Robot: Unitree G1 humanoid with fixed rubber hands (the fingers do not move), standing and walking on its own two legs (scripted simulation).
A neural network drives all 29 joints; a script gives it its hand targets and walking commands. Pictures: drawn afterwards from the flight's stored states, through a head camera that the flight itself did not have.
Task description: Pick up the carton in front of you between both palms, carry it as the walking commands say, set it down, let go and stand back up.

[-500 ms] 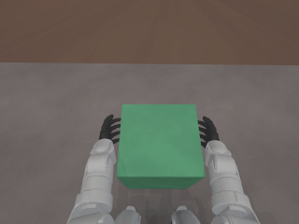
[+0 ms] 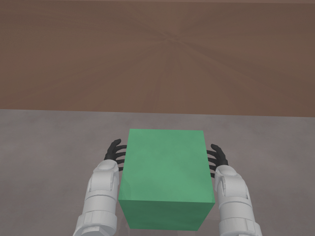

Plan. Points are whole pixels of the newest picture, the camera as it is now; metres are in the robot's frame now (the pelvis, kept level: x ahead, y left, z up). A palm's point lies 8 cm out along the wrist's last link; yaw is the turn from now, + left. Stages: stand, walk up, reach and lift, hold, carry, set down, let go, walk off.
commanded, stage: reach and lift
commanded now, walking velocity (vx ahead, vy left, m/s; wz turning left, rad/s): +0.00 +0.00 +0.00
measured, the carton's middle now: (164, 181) +0.30 +0.00 -0.05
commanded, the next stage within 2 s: hold in 0.88 s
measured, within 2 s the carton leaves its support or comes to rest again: neither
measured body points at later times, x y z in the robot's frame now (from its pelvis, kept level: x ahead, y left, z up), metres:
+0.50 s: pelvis +0.01 -0.01 +0.01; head -0.01 -0.01 +0.45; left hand +0.32 +0.15 +0.03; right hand +0.32 -0.16 +0.03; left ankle +0.02 +0.12 -0.74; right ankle +0.03 -0.13 -0.74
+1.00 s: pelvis +0.01 +0.00 +0.01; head -0.03 +0.00 +0.46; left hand +0.31 +0.15 +0.05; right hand +0.31 -0.15 +0.04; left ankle +0.02 +0.12 -0.74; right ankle +0.03 -0.13 -0.74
